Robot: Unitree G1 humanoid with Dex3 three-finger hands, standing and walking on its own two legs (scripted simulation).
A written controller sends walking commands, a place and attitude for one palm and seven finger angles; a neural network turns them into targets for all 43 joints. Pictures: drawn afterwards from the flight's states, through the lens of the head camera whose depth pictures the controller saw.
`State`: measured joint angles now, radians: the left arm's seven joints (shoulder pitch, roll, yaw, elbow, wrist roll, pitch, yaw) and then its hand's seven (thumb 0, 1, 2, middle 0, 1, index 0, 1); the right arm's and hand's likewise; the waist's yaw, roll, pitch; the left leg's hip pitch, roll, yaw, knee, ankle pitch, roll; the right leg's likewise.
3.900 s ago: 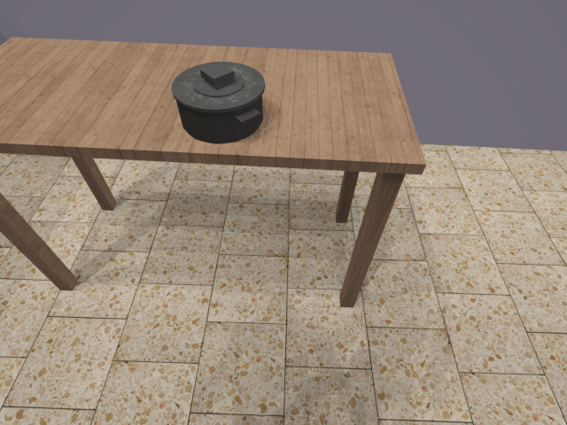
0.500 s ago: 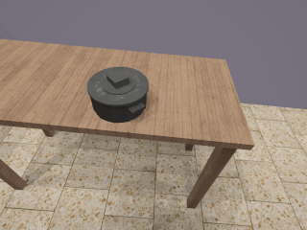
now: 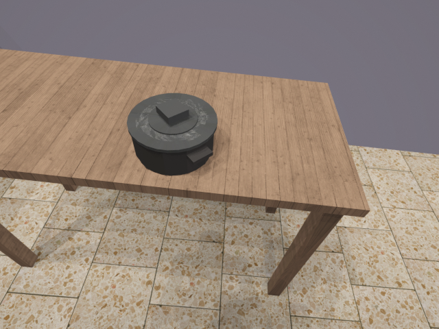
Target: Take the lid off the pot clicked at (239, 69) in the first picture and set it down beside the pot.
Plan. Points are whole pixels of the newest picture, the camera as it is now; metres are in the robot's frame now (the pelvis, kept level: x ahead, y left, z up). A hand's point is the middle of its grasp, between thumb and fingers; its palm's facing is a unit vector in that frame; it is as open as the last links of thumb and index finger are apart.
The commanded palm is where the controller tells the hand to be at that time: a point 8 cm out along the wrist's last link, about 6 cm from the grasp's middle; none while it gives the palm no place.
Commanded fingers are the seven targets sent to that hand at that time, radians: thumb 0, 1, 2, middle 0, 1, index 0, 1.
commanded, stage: look again from close up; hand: left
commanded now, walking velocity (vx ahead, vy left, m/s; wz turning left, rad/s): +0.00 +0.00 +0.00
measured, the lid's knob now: (172, 110) +0.53 +0.15 +0.10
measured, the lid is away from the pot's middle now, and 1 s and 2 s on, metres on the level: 0.00 0.00 0.00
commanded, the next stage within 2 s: lift the closed hand beside the body in 0.08 s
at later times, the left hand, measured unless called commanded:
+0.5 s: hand (120, 320) +0.14 +0.18 -0.03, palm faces +0.14 -0.96 -0.26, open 5.4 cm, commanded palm +0.08 +0.23 -0.01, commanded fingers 0.00 0.90 0.90 -0.95 -1.12 -0.95 -1.12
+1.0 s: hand (99, 312) +0.14 +0.19 +0.04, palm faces +0.30 -0.87 -0.39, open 3.1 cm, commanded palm +0.08 +0.23 +0.07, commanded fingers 0.00 0.90 0.90 -1.30 -1.50 -1.30 -1.50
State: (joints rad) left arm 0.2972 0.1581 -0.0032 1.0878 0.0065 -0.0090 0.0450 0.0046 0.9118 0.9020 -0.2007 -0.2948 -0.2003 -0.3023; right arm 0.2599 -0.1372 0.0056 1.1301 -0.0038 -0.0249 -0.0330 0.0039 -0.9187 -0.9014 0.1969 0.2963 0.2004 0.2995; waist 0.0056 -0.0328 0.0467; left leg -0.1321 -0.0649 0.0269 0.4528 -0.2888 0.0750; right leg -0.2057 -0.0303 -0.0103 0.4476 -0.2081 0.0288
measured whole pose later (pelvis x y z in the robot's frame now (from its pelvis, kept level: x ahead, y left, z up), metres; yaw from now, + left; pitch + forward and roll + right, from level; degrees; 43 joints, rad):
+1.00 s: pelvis +0.01 -0.05 +0.00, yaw +2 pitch -2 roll -1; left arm 0.68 0.27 0.16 -0.25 -0.03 -0.06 0.08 0.02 0.90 0.90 -1.28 -1.47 -1.28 -1.48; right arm 0.20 -0.18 0.01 0.65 -0.01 -0.14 -0.06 0.01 -0.90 -0.90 0.20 0.30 0.20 0.30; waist 0.06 0.05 0.02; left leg -0.13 0.00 -0.03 0.48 -0.31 0.01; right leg -0.18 0.03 -0.07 0.45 -0.23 -0.04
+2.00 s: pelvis +0.00 -0.01 +0.00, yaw -1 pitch -1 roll -1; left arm 0.51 0.55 0.16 -0.52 0.68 0.16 0.10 0.01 0.77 0.98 -1.27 -1.36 -1.27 -1.37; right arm 0.13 -0.27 0.03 0.57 -0.01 0.06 0.00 0.01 -0.90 -0.90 0.20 0.30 0.20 0.30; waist 0.10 0.09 -0.01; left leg -0.18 -0.04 0.03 0.49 -0.30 0.05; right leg -0.25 -0.01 -0.01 0.48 -0.21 0.00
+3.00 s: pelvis -0.04 -0.04 +0.00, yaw +1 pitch -3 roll +1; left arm -0.23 0.68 0.00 -0.07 0.74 0.07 -0.40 0.00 -0.30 1.50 -0.87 -0.08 -0.87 -0.09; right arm 0.10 -0.29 0.04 0.58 0.04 0.06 -0.01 0.01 -0.90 -0.90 0.20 0.30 0.20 0.30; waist 0.06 0.11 0.03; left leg -0.15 -0.04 0.00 0.39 -0.19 0.03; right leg -0.22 -0.01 -0.04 0.40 -0.13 -0.02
